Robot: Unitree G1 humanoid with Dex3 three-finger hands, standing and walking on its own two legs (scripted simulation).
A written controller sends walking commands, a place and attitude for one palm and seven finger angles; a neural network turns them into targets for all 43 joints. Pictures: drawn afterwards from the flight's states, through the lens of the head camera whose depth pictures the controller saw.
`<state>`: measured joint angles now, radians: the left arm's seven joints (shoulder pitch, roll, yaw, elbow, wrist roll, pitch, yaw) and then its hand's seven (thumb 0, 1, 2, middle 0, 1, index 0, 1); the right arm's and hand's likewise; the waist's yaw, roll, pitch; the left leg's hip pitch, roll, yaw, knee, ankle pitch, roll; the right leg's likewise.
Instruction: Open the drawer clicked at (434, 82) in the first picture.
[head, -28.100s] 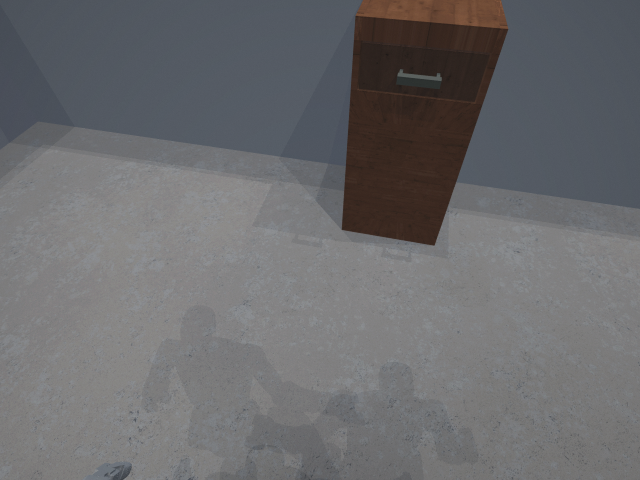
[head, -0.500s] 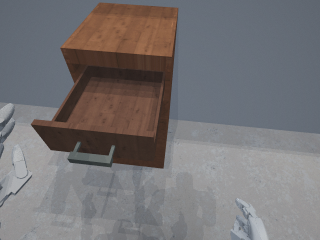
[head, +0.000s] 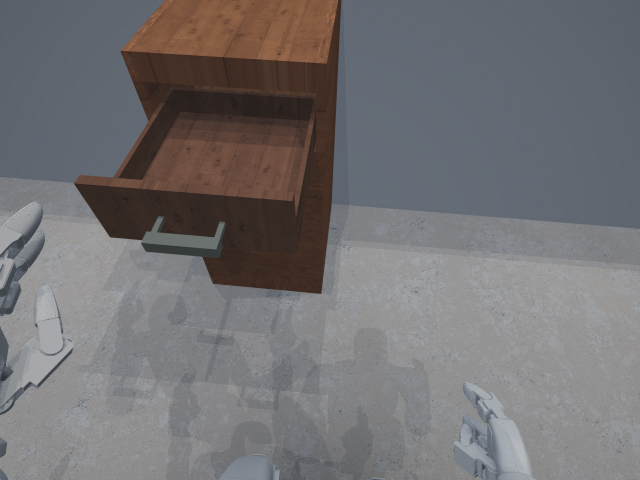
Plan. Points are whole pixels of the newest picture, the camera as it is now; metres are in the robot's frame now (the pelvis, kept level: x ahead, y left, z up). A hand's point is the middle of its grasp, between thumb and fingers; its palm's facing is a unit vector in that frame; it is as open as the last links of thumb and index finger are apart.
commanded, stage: stop stepping back and stand still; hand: left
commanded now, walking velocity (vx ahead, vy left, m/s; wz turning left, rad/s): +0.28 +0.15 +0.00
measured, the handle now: (186, 234) +0.48 +0.25 -0.04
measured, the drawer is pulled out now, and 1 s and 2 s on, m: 0.30 0.30 0.30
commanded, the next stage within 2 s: let the arm hang, fingers relaxed in 0.72 s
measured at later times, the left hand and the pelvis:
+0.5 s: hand out of the picture +0.12 +0.24 +0.17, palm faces +0.39 -0.82 -0.42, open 7.5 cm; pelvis -0.06 +0.00 +0.00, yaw +2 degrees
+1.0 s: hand out of the picture +0.09 +0.26 -0.08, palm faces +0.13 -0.93 -0.34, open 7.4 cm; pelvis -0.06 +0.02 +0.00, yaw +5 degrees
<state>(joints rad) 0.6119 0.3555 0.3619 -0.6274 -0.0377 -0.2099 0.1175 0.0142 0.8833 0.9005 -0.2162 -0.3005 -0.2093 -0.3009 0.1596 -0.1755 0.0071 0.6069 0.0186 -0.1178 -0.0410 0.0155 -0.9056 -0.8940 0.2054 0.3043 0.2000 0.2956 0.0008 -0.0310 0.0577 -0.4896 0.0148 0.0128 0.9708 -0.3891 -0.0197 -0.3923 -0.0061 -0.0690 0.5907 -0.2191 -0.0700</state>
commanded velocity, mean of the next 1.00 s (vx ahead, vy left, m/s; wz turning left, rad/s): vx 0.08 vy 0.02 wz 0.00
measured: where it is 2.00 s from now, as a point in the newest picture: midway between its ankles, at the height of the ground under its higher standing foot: outside the picture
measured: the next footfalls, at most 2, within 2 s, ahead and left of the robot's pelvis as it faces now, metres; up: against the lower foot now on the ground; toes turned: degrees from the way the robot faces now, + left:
left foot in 0.16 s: -0.03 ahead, +0.11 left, +0.00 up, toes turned +6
right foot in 0.94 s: +0.02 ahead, -0.10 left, +0.00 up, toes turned +6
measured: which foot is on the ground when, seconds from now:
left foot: up 0.00-0.14, down 0.16-1.00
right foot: down 0.00-0.86, up 0.88-0.92, down 0.94-1.00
